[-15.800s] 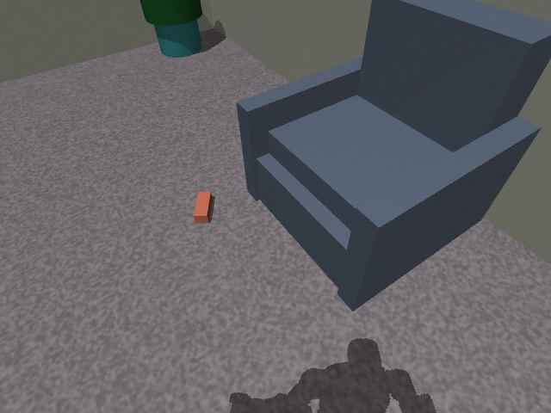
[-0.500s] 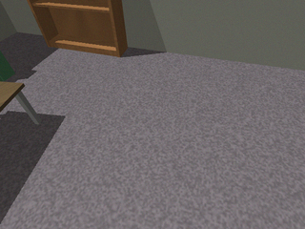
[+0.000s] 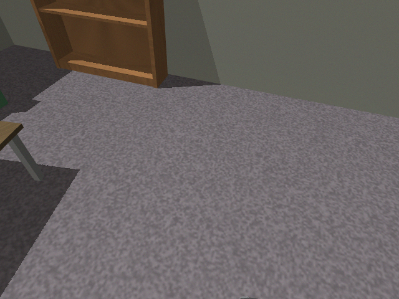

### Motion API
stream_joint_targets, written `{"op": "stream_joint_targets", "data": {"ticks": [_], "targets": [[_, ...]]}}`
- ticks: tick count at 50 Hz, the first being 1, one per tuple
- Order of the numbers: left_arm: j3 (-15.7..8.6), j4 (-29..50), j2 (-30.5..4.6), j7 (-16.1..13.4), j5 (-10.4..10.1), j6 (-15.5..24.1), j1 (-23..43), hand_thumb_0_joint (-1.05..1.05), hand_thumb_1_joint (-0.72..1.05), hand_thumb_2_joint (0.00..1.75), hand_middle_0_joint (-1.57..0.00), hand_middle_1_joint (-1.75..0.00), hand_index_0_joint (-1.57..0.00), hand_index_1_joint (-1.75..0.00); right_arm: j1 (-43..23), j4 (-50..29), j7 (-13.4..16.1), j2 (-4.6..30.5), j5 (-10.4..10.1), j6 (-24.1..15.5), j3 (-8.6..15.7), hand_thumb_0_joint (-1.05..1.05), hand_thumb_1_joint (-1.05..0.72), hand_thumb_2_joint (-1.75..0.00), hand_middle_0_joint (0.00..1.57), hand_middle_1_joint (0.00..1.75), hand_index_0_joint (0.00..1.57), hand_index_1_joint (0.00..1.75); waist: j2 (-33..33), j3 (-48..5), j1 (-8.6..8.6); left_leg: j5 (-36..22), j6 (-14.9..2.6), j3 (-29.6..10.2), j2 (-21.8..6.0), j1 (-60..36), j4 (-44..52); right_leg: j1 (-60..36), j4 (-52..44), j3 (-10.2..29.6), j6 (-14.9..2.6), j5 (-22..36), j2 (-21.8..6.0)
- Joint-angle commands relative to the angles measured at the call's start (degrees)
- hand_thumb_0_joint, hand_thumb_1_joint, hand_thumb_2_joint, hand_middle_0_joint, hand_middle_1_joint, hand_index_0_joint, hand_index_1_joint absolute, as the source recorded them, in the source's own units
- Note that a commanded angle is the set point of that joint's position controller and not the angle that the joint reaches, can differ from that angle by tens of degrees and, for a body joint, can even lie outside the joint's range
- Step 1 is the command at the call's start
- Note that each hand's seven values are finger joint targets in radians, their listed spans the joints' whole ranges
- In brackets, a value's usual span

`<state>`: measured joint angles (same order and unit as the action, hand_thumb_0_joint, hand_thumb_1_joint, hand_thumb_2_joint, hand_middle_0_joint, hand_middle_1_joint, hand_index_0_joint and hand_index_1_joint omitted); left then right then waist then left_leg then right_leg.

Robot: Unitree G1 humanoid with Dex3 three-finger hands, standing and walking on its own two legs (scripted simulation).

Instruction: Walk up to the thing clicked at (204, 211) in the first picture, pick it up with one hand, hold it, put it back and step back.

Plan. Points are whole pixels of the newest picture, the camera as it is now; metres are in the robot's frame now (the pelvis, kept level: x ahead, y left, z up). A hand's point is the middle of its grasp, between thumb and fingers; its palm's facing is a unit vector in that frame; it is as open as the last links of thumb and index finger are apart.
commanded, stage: walk up
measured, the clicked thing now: out of the picture -0.24 -0.68 -0.75
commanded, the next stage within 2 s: none
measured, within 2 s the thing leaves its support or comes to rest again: neither
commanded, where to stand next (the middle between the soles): +1.06 -0.09 m, yaw -1 degrees
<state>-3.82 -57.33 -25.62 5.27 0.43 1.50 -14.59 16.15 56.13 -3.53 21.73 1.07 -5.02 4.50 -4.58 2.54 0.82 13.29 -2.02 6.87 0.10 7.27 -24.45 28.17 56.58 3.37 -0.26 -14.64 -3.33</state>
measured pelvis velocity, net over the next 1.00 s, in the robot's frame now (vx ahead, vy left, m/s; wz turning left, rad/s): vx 0.51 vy -0.05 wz -0.04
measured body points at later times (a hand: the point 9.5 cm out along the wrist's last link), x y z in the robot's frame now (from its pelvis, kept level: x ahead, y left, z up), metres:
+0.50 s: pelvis +0.27 -0.07 +0.00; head +0.29 -0.10 +0.45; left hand +0.36 +0.24 -0.09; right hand +0.33 -0.39 -0.13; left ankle +0.25 +0.09 -0.65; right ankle +0.27 -0.17 -0.74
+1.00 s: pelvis +0.51 -0.05 +0.00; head +0.53 -0.03 +0.45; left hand +0.59 +0.27 -0.13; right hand +0.56 -0.37 -0.10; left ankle +0.53 +0.06 -0.74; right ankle +0.55 -0.21 -0.68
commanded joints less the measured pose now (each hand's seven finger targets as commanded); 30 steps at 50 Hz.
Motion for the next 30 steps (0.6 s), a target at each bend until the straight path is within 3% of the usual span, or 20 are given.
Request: {"op": "stream_joint_targets", "data": {"ticks": [1, 5, 8, 9, 12, 13, 14, 15, 16, 17, 18, 19, 20, 21, 25, 28, 30], "targets": [[-3.07, 4.96, -11.06, 0.22, 0.57, 0.64, 1.48, 0.0, 0.9, 0.9, -0.2, -0.3, -0.2, -0.3, -3.23, -6.26, 1.26, 17.25, -0.34, -2.25, 4.06, 0.0, -0.9, -0.9, 0.2, 0.3, 0.2, 0.3, 10.76, 6.51, -1.21, 16.35, -8.85, -13.91, -17.06, 4.28, 19.77, 5.72, -6.74, 1.11, 1.55, 4.66, -3.71], [-2.82, 7.6, -9.82, 1.05, 0.64, 0.81, 7.09, 0.0, 0.9, 0.9, -0.2, -0.3, -0.2, -0.3, -0.76, -6.66, 1.25, 17.27, -0.49, -2.25, 4.09, 0.0, -0.9, -0.9, 0.2, 0.3, 0.2, 0.3, 9.91, 7.39, 0.53, 13.86, -7.63, -10.15, -15.15, 0.78, 19.68, 6.81, -14.0, -1.57, 0.82, 9.26, -3.74], [-2.18, 9.5, -8.06, 1.17, 0.66, 1.31, 11.75, 0.0, 0.9, 0.9, -0.2, -0.3, -0.2, -0.3, 1.63, -6.65, 1.52, 17.06, -0.42, -1.83, 4.15, 0.0, -0.9, -0.9, 0.2, 0.3, 0.2, 0.3, 9.02, 5.85, 2.01, 5.33, -7.88, -7.7, -14.89, -3.25, 15.98, 4.55, -20.4, -4.31, -0.49, 9.74, -3.98], [-2.07, 9.85, -7.68, 1.08, 0.67, 1.56, 13.16, 0.0, 0.9, 0.9, -0.2, -0.3, -0.2, -0.3, 2.93, -6.5, 1.6, 17.09, -0.25, -1.68, 4.14, 0.0, -0.9, -0.9, 0.2, 0.3, 0.2, 0.3, 8.61, 5.13, 2.69, -0.04, -7.82, -6.93, -14.6, -4.37, 14.37, 3.31, -22.33, -5.54, -0.74, 9.58, -3.19], [-2.46, 9.05, -7.91, 0.26, 0.57, 2.13, 9.7, 0.0, 0.9, 0.9, -0.2, -0.3, -0.2, -0.3, 3.38, -7.6, 2.22, 17.27, -0.05, -0.87, 4.11, 0.0, -0.9, -0.9, 0.2, 0.3, 0.2, 0.3, 8.43, -0.74, 0.86, -18.81, -6.87, -5.62, -14.7, -7.58, 3.27, -6.15, -25.41, -8.34, -2.52, 4.54, 0.03], [-3.09, 7.68, -8.84, -0.21, 0.68, 2.31, 4.64, 0.0, 0.9, 0.9, -0.2, -0.3, -0.2, -0.3, 3.2, -8.08, 2.4, 16.65, 0.01, -0.58, 3.76, 0.0, -0.9, -0.9, 0.2, 0.3, 0.2, 0.3, 5.44, -4.23, -2.01, -24.46, -5.87, -2.78, -12.58, -5.81, -5.89, -14.63, -27.8, -10.05, -3.13, 4.8, 1.96], [-4.4, 5.53, -11.27, -1.03, 0.81, 2.72, -3.31, 0.0, 0.9, 0.9, -0.2, -0.3, -0.2, -0.3, 5.0, -8.57, 2.41, 14.15, 0.09, -0.47, 2.69, 0.0, -0.9, -0.9, 0.2, 0.3, 0.2, 0.3, 0.16, -10.44, -5.33, -21.96, -4.06, -0.91, -9.39, -0.03, -19.2, -28.08, -27.7, -9.45, -4.16, 2.89, 2.25], [-6.03, 4.8, -15.53, -1.83, 1.17, 2.96, -10.5, 0.0, 0.9, 0.9, -0.2, -0.3, -0.2, -0.3, 7.32, -9.44, 2.39, 11.32, -0.46, -0.53, 1.46, 0.0, -0.9, -0.9, 0.2, 0.3, 0.2, 0.3, -8.51, -15.35, -8.19, -9.54, -2.05, -0.31, -5.25, 12.01, -33.0, -40.88, -29.47, 3.85, -6.3, -6.57, -6.24], [-6.69, 5.37, -19.55, -2.38, 0.6, 3.16, -12.23, 0.0, 0.9, 0.9, -0.2, -0.3, -0.2, -0.3, 8.07, -10.45, 2.36, 10.18, -1.33, -0.57, 0.8, 0.0, -0.9, -0.9, 0.2, 0.3, 0.2, 0.3, -14.87, -15.59, -8.03, 14.7, 0.27, -2.01, 2.35, 27.82, -42.08, -49.41, -36.86, 30.74, -13.33, -3.12, -20.02], [-6.8, 6.03, -19.4, -2.71, -0.64, 2.99, -10.6, 0.0, 0.9, 0.9, -0.2, -0.3, -0.2, -0.3, 4.22, -9.55, 3.03, 15.74, -0.94, -0.47, 1.83, 0.0, -0.9, -0.9, 0.2, 0.3, 0.2, 0.3, -9.8, -13.64, -8.93, 16.54, 0.27, -6.47, -1.29, 30.5, -46.3, -47.31, -37.25, 34.34, -17.27, 4.78, -22.41], [-6.27, 6.71, -17.51, -3.17, -1.38, 2.77, -8.85, 0.0, 0.9, 0.9, -0.2, -0.3, -0.2, -0.3, 1.0, -9.19, 3.14, 16.14, -0.74, -0.63, 2.04, 0.0, -0.9, -0.9, 0.2, 0.3, 0.2, 0.3, -5.3, -9.75, -8.53, 14.22, 0.35, -9.32, -2.97, 29.67, -49.2, -40.33, -37.06, 28.23, -17.58, 13.59, -20.91], [-5.6, 7.62, -15.78, -3.61, -1.48, 2.85, -6.27, 0.0, 0.9, 0.9, -0.2, -0.3, -0.2, -0.3, -0.06, -8.62, 2.95, 14.89, -1.59, -0.57, 1.89, 0.0, -0.9, -0.9, 0.2, 0.3, 0.2, 0.3, -2.18, -7.2, -6.99, 11.31, -0.03, -12.11, -3.72, 28.5, -49.76, -35.59, -36.58, 18.41, -15.64, 20.94, -17.88], [-4.79, 8.46, -14.13, -3.87, -1.33, 3.17, -3.79, 0.0, 0.9, 0.9, -0.2, -0.3, -0.2, -0.3, 1.32, -8.05, 2.71, 13.0, -1.92, -0.32, 1.49, 0.0, -0.9, -0.9, 0.2, 0.3, 0.2, 0.3, -2.17, -5.21, -5.04, 9.1, -0.46, -11.98, -3.9, 26.16, -47.03, -30.87, -34.98, 11.07, -13.45, 25.07, -15.0], [-4.38, 8.68, -12.74, -3.87, -1.31, 3.34, -2.74, 0.0, 0.9, 0.9, -0.2, -0.3, -0.2, -0.3, 2.29, -8.12, 2.37, 11.98, -2.01, 0.01, 1.18, 0.0, -0.9, -0.9, 0.2, 0.3, 0.2, 0.3, -3.38, -3.24, -3.6, 7.13, -0.73, -11.43, -4.06, 23.74, -43.56, -26.19, -35.66, 6.18, -11.43, 27.13, -12.33], [-3.42, 10.74, -11.55, -3.57, -0.74, 4.5, -0.7, 0.0, 0.9, 0.9, -0.2, -0.3, -0.2, -0.3, 0.85, -8.58, 0.7, 11.27, -0.8, 1.19, 1.73, 0.0, -0.9, -0.9, 0.2, 0.3, 0.2, 0.3, -2.61, 1.25, -1.63, -0.01, 1.57, -9.03, -4.51, 24.34, -34.21, -19.63, -40.22, -0.23, -12.09, 20.79, -10.01], [-3.65, 12.1, -12.48, -3.27, 0.01, 4.96, 0.54, 0.0, 0.9, 0.9, -0.2, -0.3, -0.2, -0.3, -3.7, -10.24, -0.33, 10.67, -0.39, 1.16, 1.72, 0.0, -0.9, -0.9, 0.2, 0.3, 0.2, 0.3, -3.01, 3.55, -1.91, -3.84, 2.95, -6.04, -5.67, 22.92, -20.46, -16.52, -42.75, -3.07, -11.77, 14.67, -9.25], [-3.62, 12.68, -12.59, -2.94, 0.24, 4.98, 0.94, 0.0, 0.9, 0.9, -0.2, -0.3, -0.2, -0.3, -6.49, -10.86, -0.96, 10.36, -0.27, 0.55, 1.8, 0.0, -0.9, -0.9, 0.2, 0.3, 0.2, 0.3, -2.98, 3.62, -2.68, -8.86, 2.45, -5.05, -6.24, 17.54, -12.07, -14.94, -42.19, -3.99, -10.73, 12.63, -9.21]]}}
